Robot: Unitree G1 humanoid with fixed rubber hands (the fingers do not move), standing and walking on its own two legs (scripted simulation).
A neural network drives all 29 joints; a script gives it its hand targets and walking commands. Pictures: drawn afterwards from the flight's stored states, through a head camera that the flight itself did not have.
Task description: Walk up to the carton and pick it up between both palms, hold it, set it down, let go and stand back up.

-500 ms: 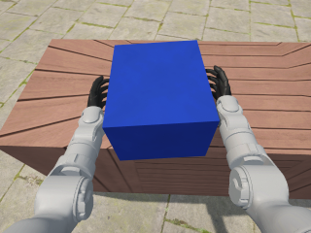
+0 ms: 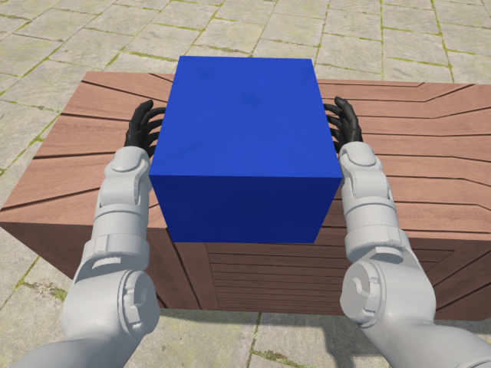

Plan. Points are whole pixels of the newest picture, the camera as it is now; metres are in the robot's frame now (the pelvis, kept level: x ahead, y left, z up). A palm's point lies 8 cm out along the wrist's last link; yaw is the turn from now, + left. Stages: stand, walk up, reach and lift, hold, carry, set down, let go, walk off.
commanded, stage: reach and lift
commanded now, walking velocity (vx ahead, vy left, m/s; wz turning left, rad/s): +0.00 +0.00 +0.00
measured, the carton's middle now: (244, 146) +0.47 -0.04 +0.08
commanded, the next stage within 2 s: hold in 1.74 s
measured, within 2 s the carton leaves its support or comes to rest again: neither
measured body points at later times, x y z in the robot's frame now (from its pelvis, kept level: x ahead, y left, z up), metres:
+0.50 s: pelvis -0.01 +0.01 +0.00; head -0.01 +0.01 +0.45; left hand +0.41 +0.15 +0.17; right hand +0.39 -0.19 +0.16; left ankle -0.01 +0.11 -0.75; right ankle -0.01 -0.10 -0.75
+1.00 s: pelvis -0.01 +0.01 +0.00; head -0.02 +0.01 +0.45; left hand +0.37 +0.17 +0.19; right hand +0.36 -0.17 +0.17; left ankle -0.01 +0.11 -0.75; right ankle -0.01 -0.10 -0.75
